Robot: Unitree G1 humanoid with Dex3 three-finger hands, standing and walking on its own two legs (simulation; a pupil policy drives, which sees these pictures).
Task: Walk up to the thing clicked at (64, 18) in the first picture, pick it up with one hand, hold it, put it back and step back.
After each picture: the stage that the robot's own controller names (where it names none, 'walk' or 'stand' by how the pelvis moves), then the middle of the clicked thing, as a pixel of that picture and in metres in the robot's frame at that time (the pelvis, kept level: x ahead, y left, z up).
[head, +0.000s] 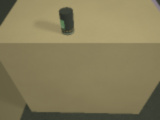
stand; (67, 21) +0.69 +0.09 +0.06
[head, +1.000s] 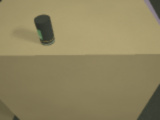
walk; (45, 30) +0.58 +0.20 +0.08
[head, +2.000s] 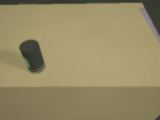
stand; (33, 57) +0.44 +0.21 +0.07
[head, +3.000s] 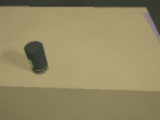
stand; (37, 58) +0.45 +0.20 +0.06
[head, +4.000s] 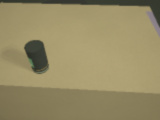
stand; (37, 57) +0.44 +0.20 +0.06
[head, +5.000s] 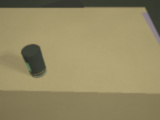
stand; (34, 61) +0.43 +0.21 +0.06
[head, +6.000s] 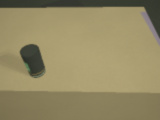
stand; (33, 61) +0.43 +0.21 +0.06
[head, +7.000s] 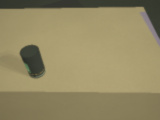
rise first; (33, 62) +0.43 +0.21 +0.06
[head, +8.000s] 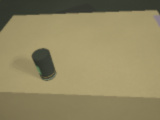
rise first; (44, 65) +0.42 +0.20 +0.07
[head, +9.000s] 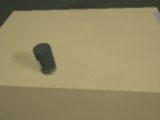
go down; (45, 59) +0.44 +0.20 +0.07
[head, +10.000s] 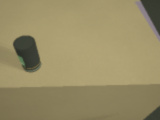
go down; (28, 54) +0.44 +0.19 +0.08
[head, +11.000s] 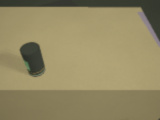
go down; (33, 60) +0.44 +0.19 +0.08
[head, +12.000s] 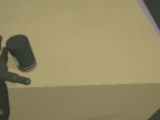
close in; (22, 54) +0.43 +0.21 +0.10
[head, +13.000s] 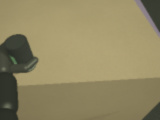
lift; (21, 54) +0.42 +0.20 +0.11
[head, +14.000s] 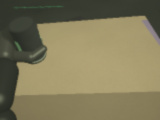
lift; (29, 41) +0.34 +0.16 +0.27
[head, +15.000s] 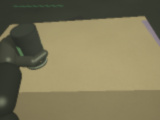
hold; (30, 47) +0.34 +0.17 +0.25
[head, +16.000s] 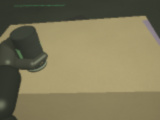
hold; (30, 49) +0.34 +0.17 +0.24
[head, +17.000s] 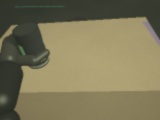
crouch; (32, 46) +0.34 +0.16 +0.25
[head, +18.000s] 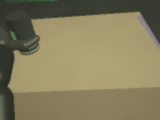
crouch; (23, 33) +0.41 +0.19 +0.25
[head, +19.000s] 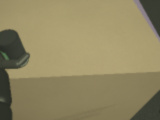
lower; (13, 50) +0.44 +0.21 +0.10
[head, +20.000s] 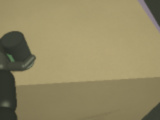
lower; (19, 52) +0.43 +0.20 +0.11
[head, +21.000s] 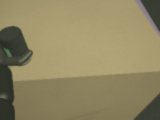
lower; (16, 47) +0.45 +0.21 +0.11
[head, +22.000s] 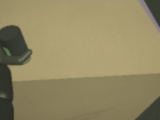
lower; (15, 46) +0.45 +0.21 +0.11
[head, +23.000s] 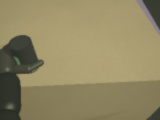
open; (25, 55) +0.42 +0.19 +0.11
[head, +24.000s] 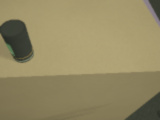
sink last; (18, 42) +0.44 +0.19 +0.12
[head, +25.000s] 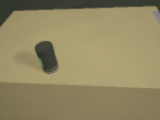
sink last; (47, 57) +0.44 +0.19 +0.08
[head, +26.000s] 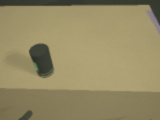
stand; (42, 61) +0.42 +0.18 +0.07
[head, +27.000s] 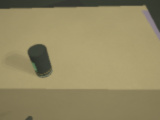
stand; (40, 61) +0.43 +0.19 +0.07
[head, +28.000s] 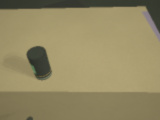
stand; (40, 63) +0.41 +0.19 +0.07
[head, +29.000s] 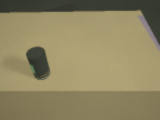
walk; (39, 63) +0.43 +0.19 +0.07
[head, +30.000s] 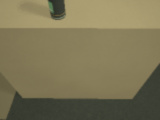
walk; (56, 3) +0.65 +0.14 +0.09
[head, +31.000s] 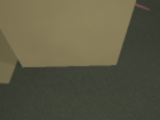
walk; out of the picture +1.01 +0.24 +0.09
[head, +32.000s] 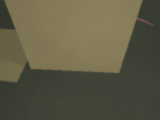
stand; out of the picture +1.10 +0.16 +0.08
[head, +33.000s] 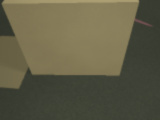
stand; out of the picture +1.09 +0.17 +0.06
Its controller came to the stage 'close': yes
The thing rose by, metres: 0.21
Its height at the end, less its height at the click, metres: +0.00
